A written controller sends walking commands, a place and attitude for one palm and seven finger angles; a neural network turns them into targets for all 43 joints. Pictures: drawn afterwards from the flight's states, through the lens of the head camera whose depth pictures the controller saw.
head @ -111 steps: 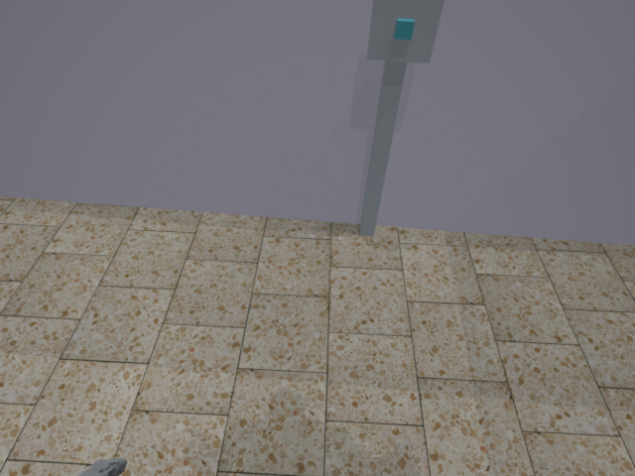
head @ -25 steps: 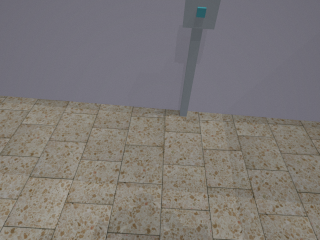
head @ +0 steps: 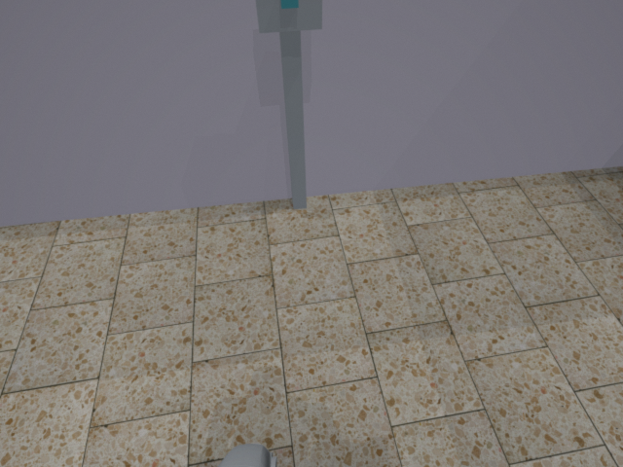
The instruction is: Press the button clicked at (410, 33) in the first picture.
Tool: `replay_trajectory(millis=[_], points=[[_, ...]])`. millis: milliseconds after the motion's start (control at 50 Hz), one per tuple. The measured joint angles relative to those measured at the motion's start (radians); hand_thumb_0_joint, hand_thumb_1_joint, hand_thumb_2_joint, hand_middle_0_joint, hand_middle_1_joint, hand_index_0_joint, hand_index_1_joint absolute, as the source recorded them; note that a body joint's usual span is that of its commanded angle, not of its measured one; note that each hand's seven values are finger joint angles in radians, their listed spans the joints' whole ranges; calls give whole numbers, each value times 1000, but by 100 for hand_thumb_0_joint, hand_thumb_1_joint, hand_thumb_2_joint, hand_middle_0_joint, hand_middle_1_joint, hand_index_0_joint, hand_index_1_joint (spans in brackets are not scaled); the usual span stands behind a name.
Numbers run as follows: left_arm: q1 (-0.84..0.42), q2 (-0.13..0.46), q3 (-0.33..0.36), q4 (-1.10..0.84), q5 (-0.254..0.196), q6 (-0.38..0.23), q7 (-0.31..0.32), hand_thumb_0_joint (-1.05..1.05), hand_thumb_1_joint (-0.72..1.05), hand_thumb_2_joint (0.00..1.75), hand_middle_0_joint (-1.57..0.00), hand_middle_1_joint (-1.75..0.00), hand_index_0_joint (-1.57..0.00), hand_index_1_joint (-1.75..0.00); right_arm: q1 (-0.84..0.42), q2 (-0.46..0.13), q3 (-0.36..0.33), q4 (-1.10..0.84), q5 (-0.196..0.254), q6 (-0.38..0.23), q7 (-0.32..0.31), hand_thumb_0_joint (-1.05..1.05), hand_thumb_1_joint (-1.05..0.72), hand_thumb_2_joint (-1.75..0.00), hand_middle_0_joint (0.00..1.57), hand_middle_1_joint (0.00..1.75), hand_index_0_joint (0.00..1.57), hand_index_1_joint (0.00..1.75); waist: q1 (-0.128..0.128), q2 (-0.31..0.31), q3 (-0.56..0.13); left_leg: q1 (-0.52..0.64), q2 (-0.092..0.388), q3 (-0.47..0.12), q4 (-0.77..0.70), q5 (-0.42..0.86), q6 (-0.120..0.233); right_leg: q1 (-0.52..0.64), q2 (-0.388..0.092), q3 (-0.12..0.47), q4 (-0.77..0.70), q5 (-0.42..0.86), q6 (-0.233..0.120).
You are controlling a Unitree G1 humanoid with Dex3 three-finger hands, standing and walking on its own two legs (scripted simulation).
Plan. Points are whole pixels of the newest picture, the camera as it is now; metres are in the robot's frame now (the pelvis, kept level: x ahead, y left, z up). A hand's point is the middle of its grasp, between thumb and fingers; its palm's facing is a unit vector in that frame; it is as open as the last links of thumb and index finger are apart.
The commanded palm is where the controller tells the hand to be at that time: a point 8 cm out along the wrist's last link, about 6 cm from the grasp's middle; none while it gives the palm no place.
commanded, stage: walk to a spot facing it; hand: left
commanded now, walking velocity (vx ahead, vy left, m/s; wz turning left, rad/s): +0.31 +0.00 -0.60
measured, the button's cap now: out of the picture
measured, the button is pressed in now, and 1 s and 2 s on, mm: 0 0 0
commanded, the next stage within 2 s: none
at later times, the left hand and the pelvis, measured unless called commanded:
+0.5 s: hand (170, 384) +0.25 +0.27 -0.17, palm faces -0.24 -0.95 -0.19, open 7.4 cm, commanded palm none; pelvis +0.13 +0.08 +0.01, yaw -19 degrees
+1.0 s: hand (294, 272) +0.50 +0.09 -0.18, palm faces -0.59 -0.78 -0.19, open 7.2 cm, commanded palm none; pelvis +0.32 -0.02 -0.01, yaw -36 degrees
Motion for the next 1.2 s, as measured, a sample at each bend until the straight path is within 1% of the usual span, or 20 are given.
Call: replay_trajectory(millis=[80, 160, 260, 300, 340, 400, 500, 580, 660, 740, 780, 800, 820, 840, 880, 920, 1000, 1060, 1140, 1200], points=[[33, 0, 6, 15, 3, -14, -2, 1, 91, 90, -20, -30, -21, -30, 1, -4, -8, -12, 0, -14, -1, 1, -90, -90, 20, 30, 20, 30, 4, -11, -22, 2, 8, -7, -84, 21, -7, 30, 8, 43, -63, 22, 8], [49, 11, 15, 23, 8, -16, 0, 1, 91, 90, -20, -30, -21, -30, -9, -1, -8, -23, 5, -23, -4, 1, -90, -90, 20, 30, 20, 30, 20, -21, -37, 39, 0, -11, -221, -4, -4, 53, 13, 84, -76, 8, 22], [59, 38, 33, 23, 7, -1, 1, 1, 91, 90, -20, -30, -21, -30, -20, 15, 6, -57, 15, -60, -10, 1, -90, -90, 20, 30, 20, 30, 32, -41, -53, 175, -30, 2, -503, 5, 18, 42, 22, 144, 24, -77, 54], [44, 53, 45, 34, 2, 14, -3, 1, 91, 90, -20, -30, -21, -30, -21, 30, 16, -68, 10, -80, -17, 1, -90, -90, 20, 30, 20, 30, 22, -56, -49, 190, -31, 34, -487, 43, 60, -31, 14, 114, 224, -201, 44], [20, 70, 56, 44, 8, 27, -10, 1, 91, 90, -20, -30, -20, -30, 1, 49, 26, -72, 6, -89, -18, 1, -90, -90, 20, 30, 20, 30, 11, -61, -51, 232, -19, 70, -492, 13, 82, -123, -6, 39, 447, -222, 48], [-27, 96, 73, 29, 16, 30, -26, 1, 91, 90, -20, -30, -20, -30, 57, 74, 36, -54, 6, -97, -25, 1, -90, -90, 20, 30, 20, 30, 1, -67, -52, 319, -10, 113, -581, 18, 84, -245, -54, -39, 645, -103, 63], [-100, 109, 85, -17, 20, 32, -29, 1, 91, 90, -19, -29, -20, -30, 157, 97, 40, 11, 11, -106, -38, 1, -90, -90, 20, 30, 20, 30, -13, -66, -40, 428, -8, 188, -681, 10, 87, -387, -108, -58, 742, 45, 86], [-159, 95, 81, -31, 20, 43, -30, 1, 92, 90, -19, -29, -20, -30, 231, 107, 39, 65, 11, -105, -44, 1, -90, -90, 20, 30, 20, 30, -34, -62, -16, 497, -9, 245, -714, -26, 83, -438, -131, -77, 696, 93, 90], [-224, 66, 64, -33, 18, 48, -35, 1, 92, 90, -19, -29, -20, -30, 294, 114, 40, 105, 5, -103, -48, 1, -90, -90, 20, 30, 20, 30, -64, -53, 22, 562, -7, 296, -737, -69, 68, -419, -130, -133, 529, 102, 74], [-289, 36, 44, -43, 16, 36, -39, 1, 92, 90, -19, -29, -20, -30, 341, 118, 36, 133, 1, -92, -45, 1, -90, -90, 20, 30, 20, 30, -95, -39, 64, 609, 15, 344, -703, -140, 41, -338, -80, -204, 311, 33, 25], [-304, 28, 35, -51, 17, 15, -39, 1, 91, 90, -19, -29, -20, -30, 360, 119, 33, 146, 4, -83, -40, 1, -90, -90, 20, 30, 20, 30, -98, -39, 76, 601, 44, 364, -588, -189, 26, -263, -42, -236, 212, 8, -8], [-303, 29, 29, -56, 18, 0, -39, 1, 91, 90, -19, -29, -20, -30, 376, 122, 33, 149, 9, -76, -35, 1, -90, -90, 20, 30, 20, 30, -98, -49, 73, 568, 63, 362, -462, -205, 21, -206, -35, -247, 154, 27, -31], [-298, 29, 24, -61, 16, -17, -36, 1, 91, 90, -20, -30, -20, -30, 385, 123, 32, 148, 17, -68, -30, 1, -90, -90, 20, 30, 20, 30, -91, -59, 66, 498, 78, 329, -272, -204, 16, -187, -33, -235, 149, 52, -63], [-295, 26, 23, -63, 6, -30, -29, 1, 91, 90, -20, -30, -20, -30, 366, 119, 30, 149, 21, -58, -29, 1, -90, -90, 20, 30, 20, 30, -86, -52, 75, 414, 86, 257, -71, -216, 14, -191, -22, -228, 188, 27, -74], [-272, 29, 21, -60, -6, -38, -17, 1, 91, 90, -20, -30, -20, -30, 304, 113, 23, 131, 20, -45, -30, 1, -90, -90, 20, 30, 20, 30, -89, -48, 88, 253, 76, 126, 210, -174, 11, -162, 0, -211, 207, -27, -69], [-236, 33, 22, -41, -9, -36, -3, 1, 91, 90, -20, -30, -20, -30, 231, 106, 16, 93, 13, -42, -28, 1, -90, -90, 20, 30, 20, 30, -88, -46, 82, 123, 86, 60, 285, -114, 7, -115, 20, -184, 164, -34, -54], [-166, 42, 37, 2, 0, -33, 13, 0, 93, 90, -20, -30, -21, -30, 87, 91, 9, -7, 3, -48, -23, 1, -90, -90, 20, 30, 20, 30, -81, -30, 43, -53, 122, 6, 129, -33, -10, -55, 37, -120, 76, -16, -37], [-127, 54, 41, 18, 6, -29, 6, 0, 93, 90, -20, -30, -21, -30, 4, 82, 9, -62, 0, -59, -13, 1, -91, -90, 20, 30, 20, 30, -59, -18, 17, -91, 124, -4, -53, 31, -19, -27, 34, -74, 52, -29, -20], [-87, 66, 44, 10, 8, -25, -2, 1, 92, 90, -20, -30, -21, -30, -66, 70, 15, -99, 2, -69, -3, 1, -91, -90, 20, 30, 20, 30, -8, -20, -3, -32, 80, 5, -284, 48, -17, 8, 17, -21, 69, -81, 11], [-47, 72, 51, -4, 2, -17, -2, 1, 92, 90, -20, -30, -21, -30, -88, 58, 23, -113, 5, -82, -5, 0, -90, -90, 20, 30, 20, 30, 27, -26, -19, 85, 36, 36, -470, 84, -9, 22, 5, 21, 128, -150, 41]])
